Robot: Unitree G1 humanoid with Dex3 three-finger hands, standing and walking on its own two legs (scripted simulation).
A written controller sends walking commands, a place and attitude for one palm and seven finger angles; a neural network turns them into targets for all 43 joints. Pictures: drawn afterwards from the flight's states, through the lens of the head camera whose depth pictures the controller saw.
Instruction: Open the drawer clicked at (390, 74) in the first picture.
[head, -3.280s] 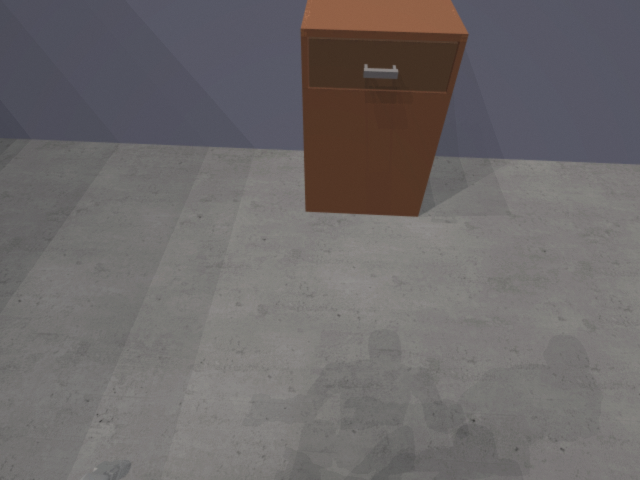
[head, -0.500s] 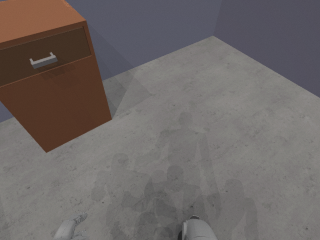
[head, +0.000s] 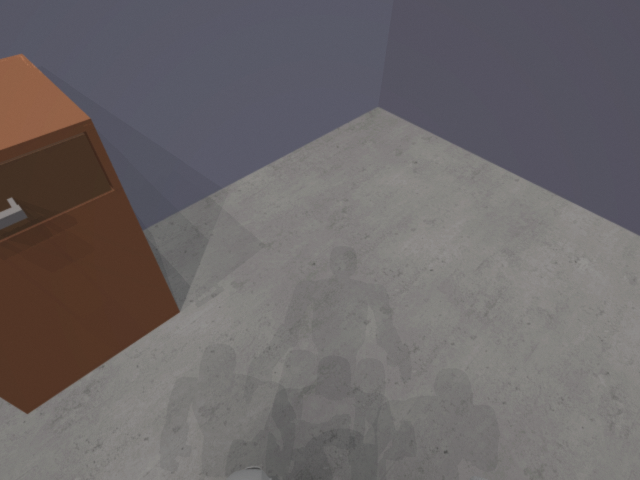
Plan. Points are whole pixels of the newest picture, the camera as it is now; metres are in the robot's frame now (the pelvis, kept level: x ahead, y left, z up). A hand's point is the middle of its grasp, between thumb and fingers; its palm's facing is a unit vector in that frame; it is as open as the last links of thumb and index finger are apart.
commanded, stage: walk to a spot facing it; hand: left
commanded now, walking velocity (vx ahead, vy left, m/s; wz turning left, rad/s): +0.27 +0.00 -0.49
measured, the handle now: out of the picture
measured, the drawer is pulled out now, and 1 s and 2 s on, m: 0.00 0.00 0.00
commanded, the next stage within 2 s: turn to face it in 0.26 s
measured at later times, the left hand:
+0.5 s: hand (243, 395) +0.28 +0.15 -0.17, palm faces -0.26 -0.95 -0.19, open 7.4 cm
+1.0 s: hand (200, 416) +0.24 +0.22 -0.19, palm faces +0.05 -0.98 -0.19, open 7.3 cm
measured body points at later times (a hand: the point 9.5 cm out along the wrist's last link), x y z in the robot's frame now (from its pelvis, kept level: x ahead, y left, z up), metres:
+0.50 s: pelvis +0.14 +0.00 -0.01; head +0.18 -0.01 +0.44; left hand +0.29 +0.20 -0.16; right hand +0.03 -0.22 -0.16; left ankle +0.10 +0.13 -0.74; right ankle +0.20 -0.14 -0.73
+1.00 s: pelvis +0.16 +0.02 -0.01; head +0.19 +0.05 +0.44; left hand +0.24 +0.27 -0.17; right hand +0.20 -0.23 -0.14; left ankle +0.19 +0.10 -0.74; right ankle +0.16 -0.13 -0.66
